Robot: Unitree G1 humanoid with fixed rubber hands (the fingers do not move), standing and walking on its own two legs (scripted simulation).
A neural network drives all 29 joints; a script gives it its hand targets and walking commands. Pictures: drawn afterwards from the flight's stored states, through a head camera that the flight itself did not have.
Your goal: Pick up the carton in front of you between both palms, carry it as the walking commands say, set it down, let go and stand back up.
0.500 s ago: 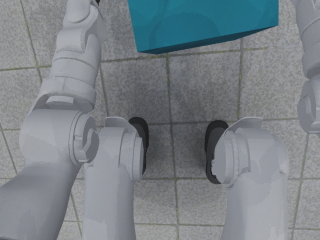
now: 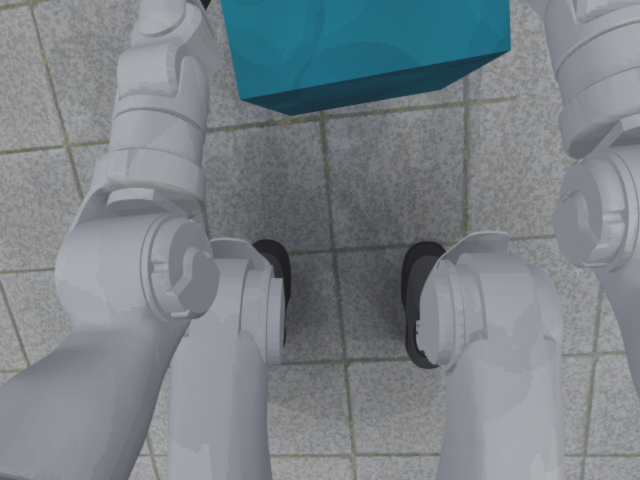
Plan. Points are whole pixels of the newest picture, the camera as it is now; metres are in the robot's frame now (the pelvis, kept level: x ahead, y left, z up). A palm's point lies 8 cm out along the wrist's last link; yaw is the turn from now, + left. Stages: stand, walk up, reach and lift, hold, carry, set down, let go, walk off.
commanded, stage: reach and lift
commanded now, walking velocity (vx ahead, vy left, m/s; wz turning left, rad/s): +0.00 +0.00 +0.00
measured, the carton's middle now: out of the picture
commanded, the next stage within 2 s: none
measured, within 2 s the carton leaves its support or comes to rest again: leaves its support in 0.08 s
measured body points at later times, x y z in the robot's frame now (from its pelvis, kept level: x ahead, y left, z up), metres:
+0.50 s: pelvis -0.01 +0.01 +0.07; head +0.27 -0.05 +0.42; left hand +0.52 +0.10 +0.00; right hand +0.52 -0.20 +0.00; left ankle +0.12 +0.14 -0.33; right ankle +0.10 -0.12 -0.33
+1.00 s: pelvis +0.02 +0.01 +0.19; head +0.24 -0.03 +0.58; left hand +0.49 +0.11 +0.14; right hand +0.48 -0.19 +0.13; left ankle +0.12 +0.15 -0.33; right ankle +0.10 -0.12 -0.33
